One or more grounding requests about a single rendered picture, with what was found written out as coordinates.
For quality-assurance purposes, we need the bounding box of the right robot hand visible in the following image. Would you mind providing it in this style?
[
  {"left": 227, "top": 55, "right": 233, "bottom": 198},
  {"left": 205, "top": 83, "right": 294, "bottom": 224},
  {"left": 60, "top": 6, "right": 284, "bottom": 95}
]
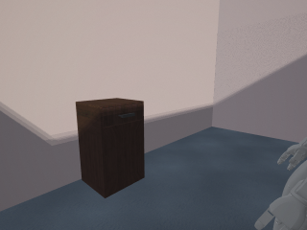
[{"left": 277, "top": 144, "right": 307, "bottom": 171}]

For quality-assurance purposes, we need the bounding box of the drawer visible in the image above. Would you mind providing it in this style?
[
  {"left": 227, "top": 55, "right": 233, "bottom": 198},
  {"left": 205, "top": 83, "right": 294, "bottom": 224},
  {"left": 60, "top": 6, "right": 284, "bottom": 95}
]
[{"left": 102, "top": 103, "right": 142, "bottom": 127}]

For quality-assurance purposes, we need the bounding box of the left robot forearm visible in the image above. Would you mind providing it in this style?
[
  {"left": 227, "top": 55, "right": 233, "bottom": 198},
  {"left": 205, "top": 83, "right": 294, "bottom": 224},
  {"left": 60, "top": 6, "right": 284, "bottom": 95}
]
[{"left": 290, "top": 177, "right": 307, "bottom": 207}]

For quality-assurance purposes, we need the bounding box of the handle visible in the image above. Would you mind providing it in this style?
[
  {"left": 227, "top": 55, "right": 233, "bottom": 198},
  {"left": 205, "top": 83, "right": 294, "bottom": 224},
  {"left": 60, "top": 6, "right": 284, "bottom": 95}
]
[{"left": 118, "top": 113, "right": 135, "bottom": 118}]

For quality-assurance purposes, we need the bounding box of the robot right thigh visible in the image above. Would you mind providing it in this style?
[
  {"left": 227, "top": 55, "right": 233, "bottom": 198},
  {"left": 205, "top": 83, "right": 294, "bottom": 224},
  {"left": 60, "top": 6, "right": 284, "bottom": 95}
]
[{"left": 282, "top": 160, "right": 307, "bottom": 196}]

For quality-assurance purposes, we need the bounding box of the cabinet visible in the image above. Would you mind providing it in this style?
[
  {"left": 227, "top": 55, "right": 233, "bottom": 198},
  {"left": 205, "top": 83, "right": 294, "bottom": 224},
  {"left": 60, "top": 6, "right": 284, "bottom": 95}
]
[{"left": 75, "top": 98, "right": 145, "bottom": 198}]

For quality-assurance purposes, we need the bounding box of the left robot hand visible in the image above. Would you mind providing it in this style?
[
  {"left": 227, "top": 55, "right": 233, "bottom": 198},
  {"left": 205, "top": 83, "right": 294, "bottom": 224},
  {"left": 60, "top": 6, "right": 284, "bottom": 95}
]
[{"left": 254, "top": 194, "right": 307, "bottom": 230}]

